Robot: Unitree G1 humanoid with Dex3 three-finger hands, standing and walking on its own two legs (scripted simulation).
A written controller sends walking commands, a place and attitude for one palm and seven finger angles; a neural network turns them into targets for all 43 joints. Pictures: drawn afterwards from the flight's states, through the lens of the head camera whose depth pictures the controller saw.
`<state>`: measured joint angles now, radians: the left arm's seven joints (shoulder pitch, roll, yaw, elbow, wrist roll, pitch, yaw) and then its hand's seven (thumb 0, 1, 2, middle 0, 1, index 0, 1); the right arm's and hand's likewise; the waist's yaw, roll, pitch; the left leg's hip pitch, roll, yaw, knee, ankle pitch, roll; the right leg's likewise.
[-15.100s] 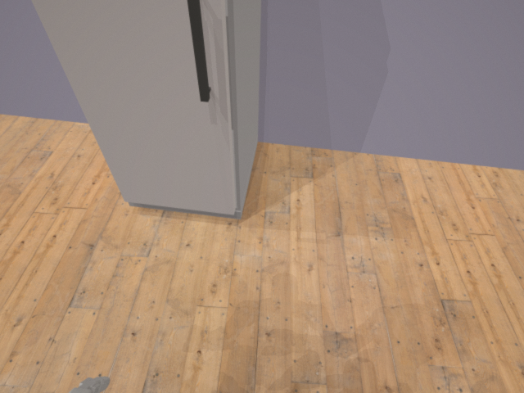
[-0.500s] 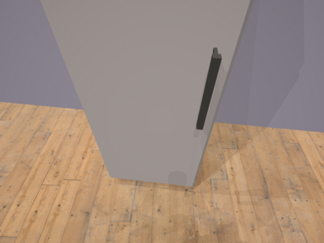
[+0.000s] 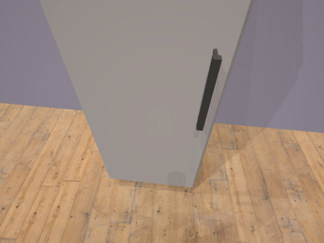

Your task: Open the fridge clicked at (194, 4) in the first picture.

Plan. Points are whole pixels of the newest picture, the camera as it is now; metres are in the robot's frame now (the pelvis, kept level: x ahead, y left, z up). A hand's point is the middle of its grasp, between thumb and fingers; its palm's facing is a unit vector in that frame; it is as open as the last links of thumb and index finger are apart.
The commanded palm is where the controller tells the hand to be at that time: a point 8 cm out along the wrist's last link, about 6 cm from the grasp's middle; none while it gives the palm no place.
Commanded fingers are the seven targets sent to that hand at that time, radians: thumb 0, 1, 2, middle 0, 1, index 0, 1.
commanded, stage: shuffle to correct the standing spot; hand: right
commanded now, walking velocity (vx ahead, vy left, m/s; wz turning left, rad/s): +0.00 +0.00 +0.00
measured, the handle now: (206, 94) +0.54 -0.11 +0.07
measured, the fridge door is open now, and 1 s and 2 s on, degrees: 0 0 0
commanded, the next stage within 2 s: come to a stop and stand still in 0.76 s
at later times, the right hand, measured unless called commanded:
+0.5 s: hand out of the picture -0.01 -0.14 -0.19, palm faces +0.03 +0.99 -0.16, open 7.4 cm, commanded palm none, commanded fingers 0.00 -0.90 -0.90 0.20 0.30 0.20 0.30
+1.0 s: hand out of the picture +0.15 -0.12 -0.18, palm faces +0.03 +0.98 -0.19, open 7.4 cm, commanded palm none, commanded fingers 0.00 -0.90 -0.90 0.20 0.30 0.20 0.30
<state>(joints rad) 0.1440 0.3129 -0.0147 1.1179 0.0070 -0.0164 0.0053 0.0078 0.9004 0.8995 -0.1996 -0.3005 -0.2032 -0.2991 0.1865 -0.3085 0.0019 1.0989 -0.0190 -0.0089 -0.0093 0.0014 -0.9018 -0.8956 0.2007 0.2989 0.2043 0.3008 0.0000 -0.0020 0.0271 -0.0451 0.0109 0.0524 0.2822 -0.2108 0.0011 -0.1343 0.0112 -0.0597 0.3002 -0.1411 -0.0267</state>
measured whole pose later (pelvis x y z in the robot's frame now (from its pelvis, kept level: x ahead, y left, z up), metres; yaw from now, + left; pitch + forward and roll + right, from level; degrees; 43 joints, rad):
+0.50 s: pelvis +0.03 +0.02 -0.01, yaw -1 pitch +0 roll +0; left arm 0.30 0.14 0.00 1.17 0.01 0.00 0.02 0.01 0.90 0.90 -0.20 -0.30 -0.20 -0.30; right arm 0.37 -0.15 0.00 1.13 -0.03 0.01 -0.01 0.00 -0.90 -0.90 0.20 0.30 0.20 0.30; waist 0.00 0.01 0.00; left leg -0.10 0.00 0.07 0.45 -0.36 0.03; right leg -0.20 -0.01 -0.04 0.48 -0.28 0.00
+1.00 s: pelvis +0.10 +0.07 -0.01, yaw -1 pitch +0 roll +1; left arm 0.32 0.13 0.04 1.11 0.03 -0.02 0.05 0.00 0.90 0.90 -0.20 -0.30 -0.20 -0.30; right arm 0.22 -0.18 -0.07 0.99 -0.03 0.03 0.01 0.00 -0.91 -0.90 0.19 0.30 0.20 0.30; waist 0.03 0.00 0.06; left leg -0.45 0.10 0.05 0.74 -0.25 -0.04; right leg -0.18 -0.13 -0.13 0.52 -0.32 0.04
